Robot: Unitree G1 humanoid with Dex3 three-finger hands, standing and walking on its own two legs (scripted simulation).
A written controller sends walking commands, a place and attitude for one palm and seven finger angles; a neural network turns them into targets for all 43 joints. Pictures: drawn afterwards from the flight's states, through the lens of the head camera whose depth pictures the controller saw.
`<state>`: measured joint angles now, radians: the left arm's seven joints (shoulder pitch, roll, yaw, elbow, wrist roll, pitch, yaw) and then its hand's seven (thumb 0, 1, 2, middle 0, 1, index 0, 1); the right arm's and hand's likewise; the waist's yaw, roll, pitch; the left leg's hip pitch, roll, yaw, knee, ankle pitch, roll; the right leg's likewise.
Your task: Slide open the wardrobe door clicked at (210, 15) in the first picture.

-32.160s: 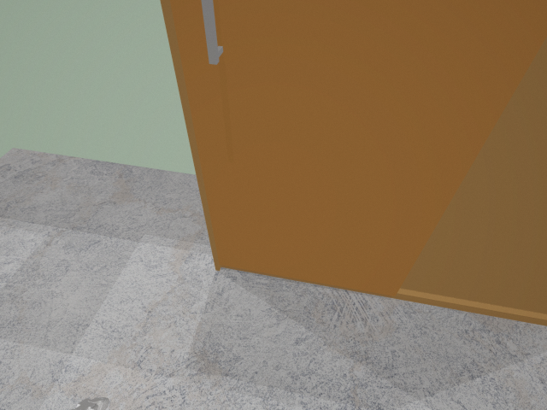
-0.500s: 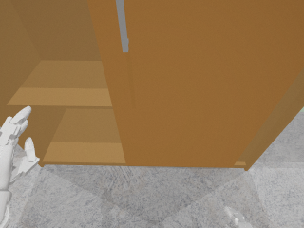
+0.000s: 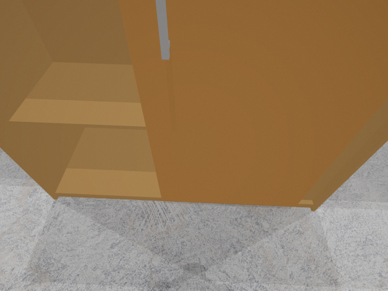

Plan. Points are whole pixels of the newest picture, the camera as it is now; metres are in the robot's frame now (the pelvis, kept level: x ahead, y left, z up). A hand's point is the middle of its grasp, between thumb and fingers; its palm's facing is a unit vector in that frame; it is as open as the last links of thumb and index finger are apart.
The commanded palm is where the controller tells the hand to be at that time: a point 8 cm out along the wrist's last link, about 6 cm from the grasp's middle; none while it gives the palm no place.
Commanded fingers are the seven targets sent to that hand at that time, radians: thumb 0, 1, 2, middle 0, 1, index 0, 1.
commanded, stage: let the arm hang, fingers relaxed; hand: left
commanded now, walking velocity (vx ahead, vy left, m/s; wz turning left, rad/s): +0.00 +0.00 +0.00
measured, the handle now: (162, 5) +0.60 +0.11 +0.27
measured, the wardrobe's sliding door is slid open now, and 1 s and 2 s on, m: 0.60 0.60 0.60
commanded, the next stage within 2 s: look to check the result in 0.54 s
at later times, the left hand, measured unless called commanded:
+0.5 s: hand out of the picture +0.04 +0.18 -0.17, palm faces -0.01 -0.98 -0.21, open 7.3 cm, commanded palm none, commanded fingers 0.00 0.90 0.90 -0.20 -0.30 -0.20 -0.30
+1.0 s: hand out of the picture +0.01 +0.18 -0.17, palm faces +0.00 -0.98 -0.22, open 7.4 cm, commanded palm none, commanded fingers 0.00 0.90 0.90 -0.20 -0.30 -0.20 -0.30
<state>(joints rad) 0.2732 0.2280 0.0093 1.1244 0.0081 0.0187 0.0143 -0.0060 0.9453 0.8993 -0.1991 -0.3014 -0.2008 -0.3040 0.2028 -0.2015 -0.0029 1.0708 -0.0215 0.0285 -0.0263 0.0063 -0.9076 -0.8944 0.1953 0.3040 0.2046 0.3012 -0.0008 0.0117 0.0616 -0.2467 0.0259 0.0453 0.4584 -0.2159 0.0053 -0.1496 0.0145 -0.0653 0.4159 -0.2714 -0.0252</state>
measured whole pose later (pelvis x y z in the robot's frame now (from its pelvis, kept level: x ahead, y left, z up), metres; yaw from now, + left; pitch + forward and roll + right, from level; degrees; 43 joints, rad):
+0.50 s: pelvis +0.00 +0.00 +0.00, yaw -1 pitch -1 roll +0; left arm 0.20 0.17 0.00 1.13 0.01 -0.01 0.03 0.00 0.93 0.90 -0.20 -0.30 -0.20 -0.30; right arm 0.23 -0.16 0.00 1.15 -0.02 0.01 -0.03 0.00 -0.91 -0.89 0.19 0.30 0.20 0.30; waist -0.02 0.01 0.03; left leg -0.19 0.02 0.06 0.39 -0.19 0.00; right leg -0.11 0.01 -0.05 0.38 -0.25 -0.03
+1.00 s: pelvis +0.00 +0.00 +0.00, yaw -1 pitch -1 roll +0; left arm 0.23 0.18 0.01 1.16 0.01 -0.01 0.02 0.00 0.91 0.90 -0.20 -0.30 -0.20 -0.30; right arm 0.20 -0.19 -0.01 1.14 -0.02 0.01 -0.03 0.00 -0.91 -0.89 0.20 0.30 0.20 0.30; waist -0.01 0.01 0.05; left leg -0.19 0.03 0.06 0.39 -0.18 0.00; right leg -0.10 0.02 -0.05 0.36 -0.24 -0.03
